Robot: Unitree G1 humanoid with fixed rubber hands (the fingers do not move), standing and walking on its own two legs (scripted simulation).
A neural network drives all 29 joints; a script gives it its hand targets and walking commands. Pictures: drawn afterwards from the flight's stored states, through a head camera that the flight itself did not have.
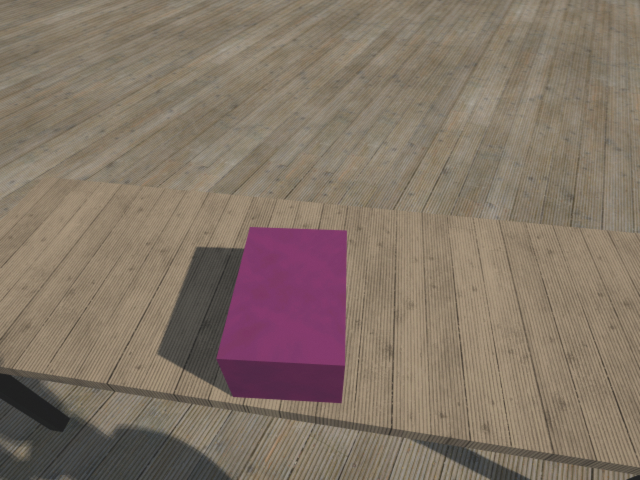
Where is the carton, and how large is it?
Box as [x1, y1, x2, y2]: [216, 227, 346, 402]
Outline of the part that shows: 250,227 216,358 232,395 242,397 341,402 344,371 346,230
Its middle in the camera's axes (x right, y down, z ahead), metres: -0.05 +0.12 +0.70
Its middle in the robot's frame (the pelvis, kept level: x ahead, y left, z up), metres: +0.44 +0.07 -0.13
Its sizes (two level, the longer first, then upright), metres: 0.272 0.187 0.143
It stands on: a table, 0.57 m high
